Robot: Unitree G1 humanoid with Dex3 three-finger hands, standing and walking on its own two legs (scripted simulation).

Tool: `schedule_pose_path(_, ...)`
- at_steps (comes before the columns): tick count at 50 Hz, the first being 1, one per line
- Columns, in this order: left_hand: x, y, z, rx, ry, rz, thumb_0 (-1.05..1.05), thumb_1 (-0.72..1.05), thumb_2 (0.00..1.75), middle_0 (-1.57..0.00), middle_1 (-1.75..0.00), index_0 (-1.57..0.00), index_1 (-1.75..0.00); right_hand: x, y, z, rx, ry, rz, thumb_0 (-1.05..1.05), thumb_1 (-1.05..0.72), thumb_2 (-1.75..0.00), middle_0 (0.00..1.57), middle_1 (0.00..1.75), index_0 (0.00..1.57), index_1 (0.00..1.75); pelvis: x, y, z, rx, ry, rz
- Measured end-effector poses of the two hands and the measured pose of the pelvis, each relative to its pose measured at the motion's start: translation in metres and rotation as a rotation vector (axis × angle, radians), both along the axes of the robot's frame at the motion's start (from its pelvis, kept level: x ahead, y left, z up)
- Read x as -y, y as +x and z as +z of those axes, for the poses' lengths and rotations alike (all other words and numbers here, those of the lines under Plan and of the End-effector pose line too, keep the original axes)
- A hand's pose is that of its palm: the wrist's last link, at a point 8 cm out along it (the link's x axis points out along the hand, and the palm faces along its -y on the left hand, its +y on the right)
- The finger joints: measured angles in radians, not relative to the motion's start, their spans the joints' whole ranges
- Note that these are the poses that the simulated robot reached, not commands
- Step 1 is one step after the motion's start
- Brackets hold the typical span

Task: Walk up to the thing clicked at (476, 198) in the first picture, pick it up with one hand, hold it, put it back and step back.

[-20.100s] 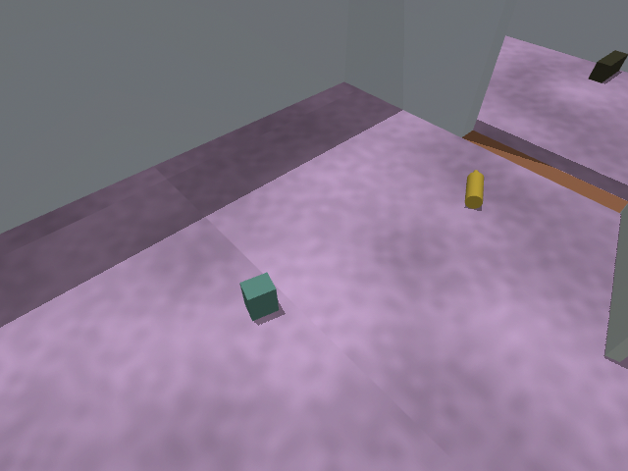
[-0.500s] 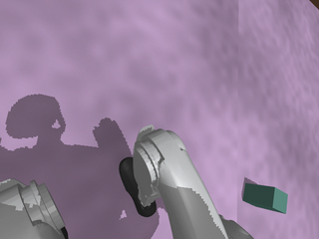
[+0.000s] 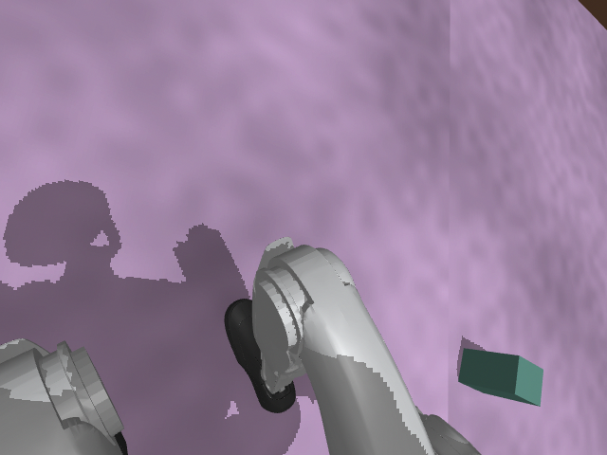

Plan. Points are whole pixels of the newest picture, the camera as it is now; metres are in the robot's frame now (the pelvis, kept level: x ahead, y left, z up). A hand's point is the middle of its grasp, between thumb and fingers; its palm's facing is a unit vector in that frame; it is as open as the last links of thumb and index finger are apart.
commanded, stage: close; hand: left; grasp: from above
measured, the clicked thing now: out of the picture +0.48 +0.36 -0.27
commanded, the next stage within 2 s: settle in 0.62 s
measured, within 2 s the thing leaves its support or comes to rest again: leaves its support in 1.04 s
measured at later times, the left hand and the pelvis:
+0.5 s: hand out of the picture +0.48 +0.32 -0.25, palm faces -0.45 -0.13 -0.88, open 10.8 cm; pelvis +0.00 +0.00 +0.00, yaw +0 degrees
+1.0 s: hand out of the picture +0.48 +0.33 -0.24, palm faces -0.44 -0.13 -0.89, open 10.7 cm; pelvis +0.00 +0.00 +0.00, yaw +0 degrees
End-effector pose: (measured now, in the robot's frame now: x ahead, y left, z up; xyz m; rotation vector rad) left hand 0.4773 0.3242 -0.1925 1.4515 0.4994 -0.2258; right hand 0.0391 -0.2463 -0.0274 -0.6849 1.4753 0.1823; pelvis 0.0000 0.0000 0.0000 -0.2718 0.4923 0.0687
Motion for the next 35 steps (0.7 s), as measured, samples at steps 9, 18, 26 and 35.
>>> schedule_pose_path(9,-0.0009,0.0034,0.0001,0.000,0.006,0.018,0.00,-0.10,0.81,-0.40,-0.90,-0.41,-0.88,0.0001,-0.0016,0.0013,-0.004,0.007,-0.008,0.00,-0.90,-0.90,0.20,0.30,0.20,0.30,-0.0008,0.0009,0.0009,-0.009,0.000,0.000)
schedule_pose_path(18,-0.0021,0.0049,0.0006,-0.009,0.003,0.030,0.00,-0.08,0.76,-0.43,-0.86,-0.45,-0.84,0.0024,-0.0057,0.0024,-0.015,-0.001,-0.014,0.00,-0.90,-0.90,0.20,0.30,0.20,0.30,-0.0004,0.0003,0.0005,-0.006,-0.001,0.000)
schedule_pose_path(26,-0.0028,0.0055,0.0014,-0.010,0.002,0.023,0.00,-0.08,0.71,-0.46,-0.83,-0.48,-0.80,0.0035,-0.0067,0.0051,-0.020,-0.011,-0.014,0.00,-0.90,-0.90,0.20,0.30,0.20,0.30,-0.0004,0.0001,0.0013,-0.007,-0.002,-0.001)
schedule_pose_path(35,-0.0031,0.0054,0.0021,-0.005,0.002,0.020,0.00,-0.07,0.68,-0.49,-0.79,-0.51,-0.77,0.0036,-0.0044,0.0048,-0.013,-0.018,-0.007,0.00,-0.90,-0.90,0.20,0.30,0.20,0.30,-0.0004,-0.0006,0.0012,-0.002,-0.002,-0.001)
